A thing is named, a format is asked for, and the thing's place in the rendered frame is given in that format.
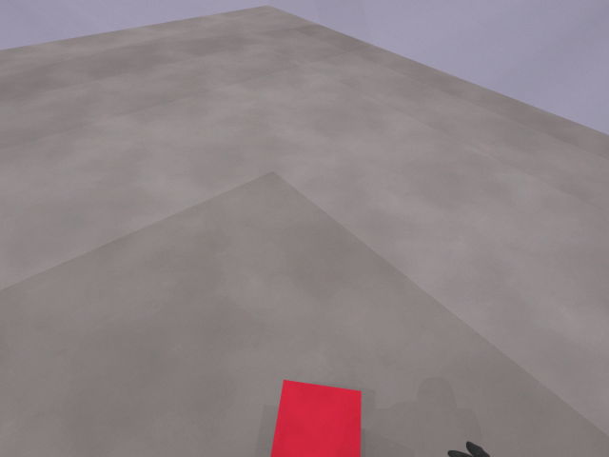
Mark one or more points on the carton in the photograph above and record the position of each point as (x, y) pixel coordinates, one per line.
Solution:
(317, 421)

